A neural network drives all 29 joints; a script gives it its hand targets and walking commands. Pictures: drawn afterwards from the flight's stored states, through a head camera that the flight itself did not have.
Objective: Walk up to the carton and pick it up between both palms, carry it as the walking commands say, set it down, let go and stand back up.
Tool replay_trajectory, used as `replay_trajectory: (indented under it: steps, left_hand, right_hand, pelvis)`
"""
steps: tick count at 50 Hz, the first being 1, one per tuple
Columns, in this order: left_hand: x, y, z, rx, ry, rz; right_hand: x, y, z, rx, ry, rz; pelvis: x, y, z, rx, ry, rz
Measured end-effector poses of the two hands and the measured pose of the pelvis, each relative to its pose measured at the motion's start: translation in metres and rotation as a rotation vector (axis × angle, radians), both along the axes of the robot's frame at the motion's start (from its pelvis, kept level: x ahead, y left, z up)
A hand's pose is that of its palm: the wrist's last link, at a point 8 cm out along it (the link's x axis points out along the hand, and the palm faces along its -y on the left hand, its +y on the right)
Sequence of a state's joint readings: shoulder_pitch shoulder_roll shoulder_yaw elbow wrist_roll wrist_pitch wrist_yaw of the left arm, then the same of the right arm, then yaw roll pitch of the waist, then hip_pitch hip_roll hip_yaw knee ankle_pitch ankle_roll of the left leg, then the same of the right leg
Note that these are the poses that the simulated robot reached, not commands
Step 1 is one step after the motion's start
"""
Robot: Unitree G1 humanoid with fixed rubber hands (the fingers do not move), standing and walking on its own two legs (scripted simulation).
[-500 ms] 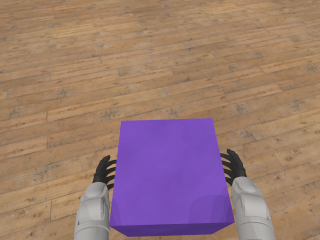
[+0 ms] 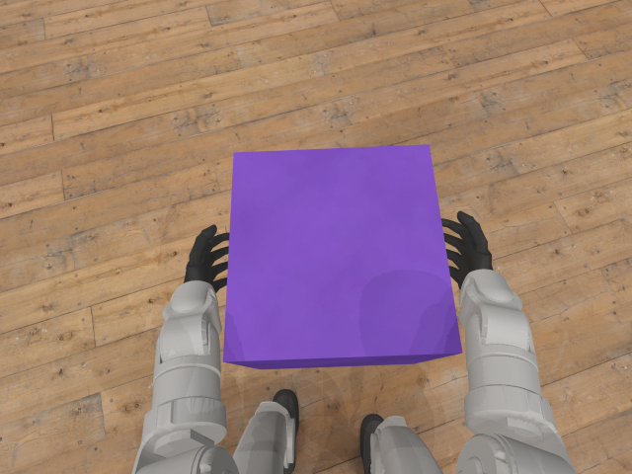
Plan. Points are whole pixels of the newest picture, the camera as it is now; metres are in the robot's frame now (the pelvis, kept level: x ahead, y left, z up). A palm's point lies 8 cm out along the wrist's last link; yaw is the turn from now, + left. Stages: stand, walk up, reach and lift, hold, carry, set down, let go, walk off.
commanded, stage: set down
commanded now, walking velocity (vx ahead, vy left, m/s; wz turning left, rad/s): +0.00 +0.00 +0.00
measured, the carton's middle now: (334, 270) +0.40 +0.01 -0.15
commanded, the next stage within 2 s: none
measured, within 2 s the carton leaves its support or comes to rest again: neither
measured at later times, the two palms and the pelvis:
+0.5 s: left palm (224, 281) +0.39 +0.18 -0.16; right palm (452, 269) +0.41 -0.17 -0.15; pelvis -0.01 -0.01 -0.08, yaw +0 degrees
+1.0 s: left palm (233, 274) +0.42 +0.19 -0.25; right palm (431, 267) +0.44 -0.16 -0.23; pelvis -0.02 -0.01 -0.15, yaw -2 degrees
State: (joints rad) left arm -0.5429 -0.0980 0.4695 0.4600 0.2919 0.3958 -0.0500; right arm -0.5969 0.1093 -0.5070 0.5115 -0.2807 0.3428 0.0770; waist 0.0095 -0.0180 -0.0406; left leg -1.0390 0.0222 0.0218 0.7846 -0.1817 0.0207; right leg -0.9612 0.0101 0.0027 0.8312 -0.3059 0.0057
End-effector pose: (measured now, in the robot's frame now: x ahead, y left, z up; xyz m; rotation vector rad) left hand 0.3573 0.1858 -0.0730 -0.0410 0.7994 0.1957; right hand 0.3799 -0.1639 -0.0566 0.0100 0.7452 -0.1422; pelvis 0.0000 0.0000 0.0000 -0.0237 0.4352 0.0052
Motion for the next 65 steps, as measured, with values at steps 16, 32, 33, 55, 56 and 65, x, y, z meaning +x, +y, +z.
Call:
replay_trajectory:
  steps: [16, 32, 33, 55, 56, 65]
  left_hand:
    - [0.019, -0.001, -0.058, -0.006, -0.015, 0.021]
    - [0.039, -0.008, -0.117, 0.003, -0.019, 0.002]
    - [0.04, -0.008, -0.121, 0.004, -0.019, 0.002]
    - [0.073, 0.0, -0.192, -0.005, -0.029, -0.013]
    - [0.075, 0.0, -0.196, -0.005, -0.028, -0.014]
    - [0.08, -0.003, -0.233, 0.003, -0.014, -0.019]
  right_hand:
    - [0.023, -0.001, -0.059, 0.04, -0.018, -0.014]
    - [0.039, -0.008, -0.118, 0.04, -0.024, -0.022]
    - [0.04, -0.008, -0.122, 0.04, -0.025, -0.022]
    - [0.071, -0.001, -0.189, 0.011, -0.035, -0.013]
    - [0.072, -0.001, -0.193, 0.008, -0.034, -0.012]
    - [0.079, -0.004, -0.229, 0.0, -0.022, 0.002]
  pelvis:
    - [-0.006, -0.004, -0.051, 0.002, 0.193, -0.005]
    - [-0.015, -0.021, -0.1, 0.008, 0.317, -0.008]
    - [-0.016, -0.022, -0.103, 0.008, 0.322, -0.01]
    - [-0.021, -0.003, -0.165, -0.005, 0.41, -0.038]
    - [-0.022, -0.002, -0.168, -0.006, 0.414, -0.039]
    - [-0.024, 0.003, -0.193, -0.007, 0.446, -0.042]
